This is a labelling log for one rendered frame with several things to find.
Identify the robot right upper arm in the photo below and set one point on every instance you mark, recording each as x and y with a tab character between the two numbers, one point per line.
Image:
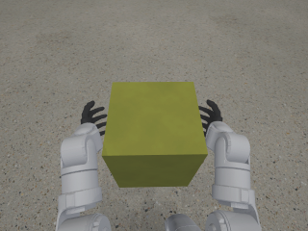
221	220

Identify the robot left forearm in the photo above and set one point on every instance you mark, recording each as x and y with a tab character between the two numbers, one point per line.
80	187

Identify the carton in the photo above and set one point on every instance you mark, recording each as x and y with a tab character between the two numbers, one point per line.
154	135

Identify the robot right thigh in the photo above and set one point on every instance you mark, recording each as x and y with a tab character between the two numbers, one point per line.
180	222

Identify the robot right forearm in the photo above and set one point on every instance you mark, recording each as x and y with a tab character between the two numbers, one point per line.
232	169

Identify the left robot hand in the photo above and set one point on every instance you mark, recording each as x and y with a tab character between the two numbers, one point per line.
87	116

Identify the right robot hand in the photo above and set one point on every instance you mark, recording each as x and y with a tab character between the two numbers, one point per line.
215	114

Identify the robot left upper arm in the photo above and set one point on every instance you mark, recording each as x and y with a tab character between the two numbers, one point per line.
91	222

